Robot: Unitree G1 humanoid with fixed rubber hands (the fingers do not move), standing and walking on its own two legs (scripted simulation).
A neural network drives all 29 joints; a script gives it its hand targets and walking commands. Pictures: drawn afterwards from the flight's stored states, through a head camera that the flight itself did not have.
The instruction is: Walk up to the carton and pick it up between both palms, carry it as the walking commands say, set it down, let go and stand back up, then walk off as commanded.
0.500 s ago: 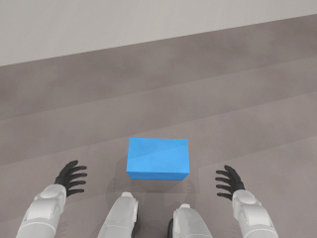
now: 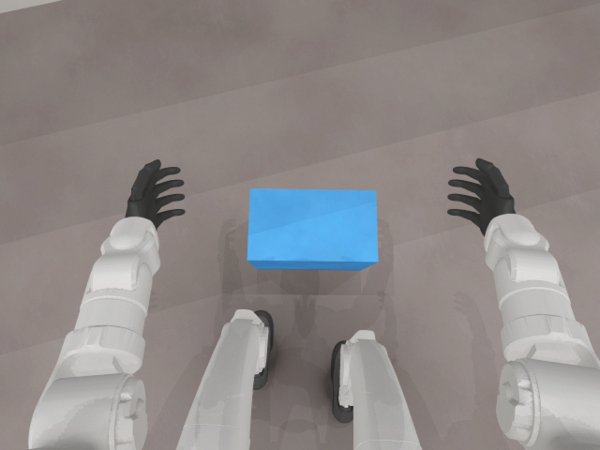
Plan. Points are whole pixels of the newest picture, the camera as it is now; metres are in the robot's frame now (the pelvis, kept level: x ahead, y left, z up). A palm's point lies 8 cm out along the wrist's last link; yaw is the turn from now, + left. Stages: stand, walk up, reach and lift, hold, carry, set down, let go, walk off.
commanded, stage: reach and lift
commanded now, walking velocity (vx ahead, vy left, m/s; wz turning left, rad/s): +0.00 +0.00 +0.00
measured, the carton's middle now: (310, 233) +0.46 +0.00 -0.55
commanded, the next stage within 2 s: none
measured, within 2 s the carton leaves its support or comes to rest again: neither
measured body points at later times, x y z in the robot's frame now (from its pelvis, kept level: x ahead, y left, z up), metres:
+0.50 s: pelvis +0.00 +0.00 -0.03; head +0.29 +0.00 +0.31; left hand +0.45 +0.26 -0.15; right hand +0.50 -0.23 -0.14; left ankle +0.11 +0.12 -0.63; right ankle +0.05 -0.13 -0.63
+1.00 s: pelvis -0.02 -0.01 -0.17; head +0.30 +0.00 +0.14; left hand +0.45 +0.26 -0.30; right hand +0.50 -0.23 -0.30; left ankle +0.11 +0.12 -0.63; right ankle +0.05 -0.13 -0.63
